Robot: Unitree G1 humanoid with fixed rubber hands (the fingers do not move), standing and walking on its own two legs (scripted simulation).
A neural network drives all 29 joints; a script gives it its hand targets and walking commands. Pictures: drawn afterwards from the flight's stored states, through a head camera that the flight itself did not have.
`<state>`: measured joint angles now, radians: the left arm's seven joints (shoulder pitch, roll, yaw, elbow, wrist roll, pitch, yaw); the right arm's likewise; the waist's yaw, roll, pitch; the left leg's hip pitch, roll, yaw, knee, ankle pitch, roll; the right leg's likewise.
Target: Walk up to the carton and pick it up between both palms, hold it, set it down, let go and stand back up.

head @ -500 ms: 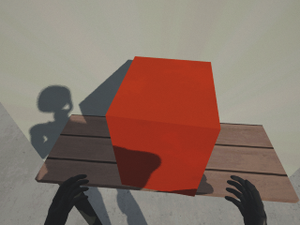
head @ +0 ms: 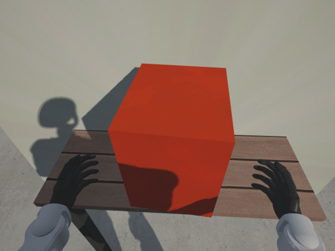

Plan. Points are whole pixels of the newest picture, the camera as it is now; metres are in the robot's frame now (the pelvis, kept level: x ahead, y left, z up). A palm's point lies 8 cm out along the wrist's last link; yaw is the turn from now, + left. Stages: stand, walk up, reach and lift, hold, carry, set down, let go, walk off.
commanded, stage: reach and lift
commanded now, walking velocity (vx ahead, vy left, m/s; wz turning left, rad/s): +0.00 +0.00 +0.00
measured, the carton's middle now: (176, 140) +0.40 +0.02 +0.07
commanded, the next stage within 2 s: none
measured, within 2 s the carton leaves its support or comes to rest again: neither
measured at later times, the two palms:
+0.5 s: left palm (70, 152) +0.28 +0.24 +0.15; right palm (286, 167) +0.27 -0.19 +0.13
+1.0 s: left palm (73, 109) +0.35 +0.24 +0.21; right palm (287, 124) +0.34 -0.20 +0.19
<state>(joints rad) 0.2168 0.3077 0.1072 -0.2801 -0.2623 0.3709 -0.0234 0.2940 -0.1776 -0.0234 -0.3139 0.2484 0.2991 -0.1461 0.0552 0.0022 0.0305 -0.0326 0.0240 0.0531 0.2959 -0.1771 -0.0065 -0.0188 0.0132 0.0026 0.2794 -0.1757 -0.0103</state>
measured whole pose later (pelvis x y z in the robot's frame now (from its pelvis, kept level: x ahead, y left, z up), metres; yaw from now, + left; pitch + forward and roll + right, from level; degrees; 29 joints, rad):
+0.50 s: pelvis +0.00 +0.00 +0.00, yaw -1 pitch -4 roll +0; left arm -0.09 0.32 0.24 -0.34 -0.25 0.68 -0.05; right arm -0.03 -0.29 -0.02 -0.31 0.38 0.48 -0.21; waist 0.00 0.00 0.06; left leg -0.06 0.03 0.06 0.30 -0.18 0.00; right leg -0.04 0.02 0.02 0.27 -0.16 -0.01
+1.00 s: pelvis -0.02 +0.00 +0.00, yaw -1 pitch -1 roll +0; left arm -0.58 0.41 0.25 0.06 -0.22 0.83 -0.02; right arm -0.54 -0.36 0.00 0.14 0.48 0.56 -0.17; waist -0.04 -0.03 -0.02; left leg -0.16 0.02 0.05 0.34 -0.16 0.00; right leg -0.14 0.02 0.02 0.31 -0.15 0.00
